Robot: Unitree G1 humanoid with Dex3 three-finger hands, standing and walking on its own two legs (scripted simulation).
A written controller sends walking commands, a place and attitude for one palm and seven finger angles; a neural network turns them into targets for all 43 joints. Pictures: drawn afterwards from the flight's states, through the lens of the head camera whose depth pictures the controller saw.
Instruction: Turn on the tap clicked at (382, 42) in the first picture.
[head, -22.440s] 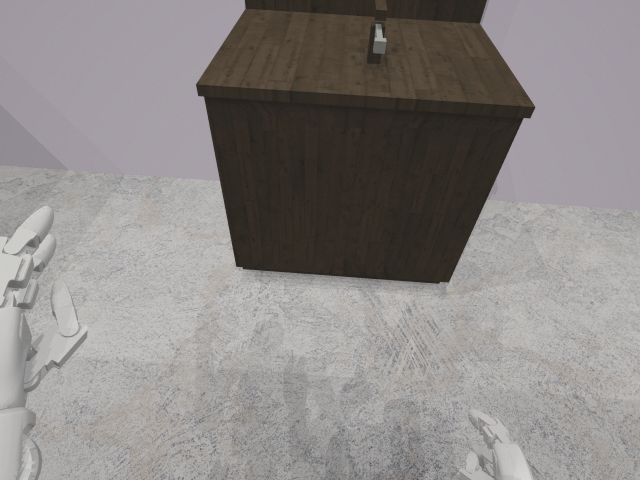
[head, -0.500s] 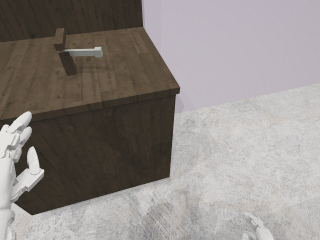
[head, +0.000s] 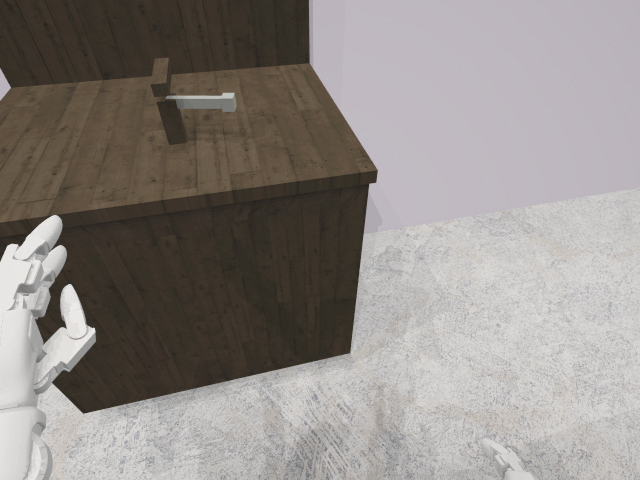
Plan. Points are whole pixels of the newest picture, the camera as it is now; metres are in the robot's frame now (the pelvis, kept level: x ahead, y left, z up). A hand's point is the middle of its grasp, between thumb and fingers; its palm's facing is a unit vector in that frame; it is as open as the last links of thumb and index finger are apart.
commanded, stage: stand and check the lever's angle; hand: left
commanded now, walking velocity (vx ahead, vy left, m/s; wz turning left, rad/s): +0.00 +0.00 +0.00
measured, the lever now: (228, 102) +0.77 +0.23 +0.14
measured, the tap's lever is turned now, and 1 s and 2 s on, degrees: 77 77 77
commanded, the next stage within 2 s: stand and wait in 0.28 s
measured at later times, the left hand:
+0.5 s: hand (69, 310) +0.24 +0.27 +0.16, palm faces +0.37 -0.85 -0.38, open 7.4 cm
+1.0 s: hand (56, 321) +0.22 +0.27 +0.16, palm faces +0.39 -0.85 -0.36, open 7.4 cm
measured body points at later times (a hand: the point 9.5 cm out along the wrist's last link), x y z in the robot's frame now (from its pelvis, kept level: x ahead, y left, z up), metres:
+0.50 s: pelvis +0.02 +0.03 +0.01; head +0.04 +0.03 +0.46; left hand +0.21 +0.31 +0.18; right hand +0.20 -0.20 -0.07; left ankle +0.05 +0.13 -0.73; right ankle +0.01 -0.09 -0.73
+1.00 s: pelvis +0.01 +0.03 +0.01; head +0.01 +0.03 +0.46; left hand +0.20 +0.32 +0.18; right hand +0.18 -0.20 -0.07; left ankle +0.05 +0.13 -0.73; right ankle +0.01 -0.09 -0.73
